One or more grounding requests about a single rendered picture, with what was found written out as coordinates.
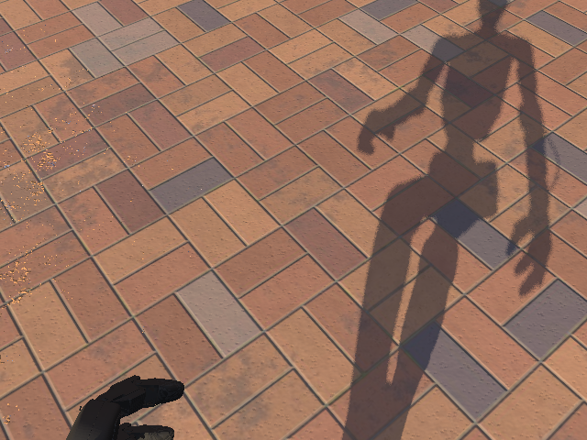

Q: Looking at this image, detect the robot left hand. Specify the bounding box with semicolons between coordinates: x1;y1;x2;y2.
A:
66;375;184;440

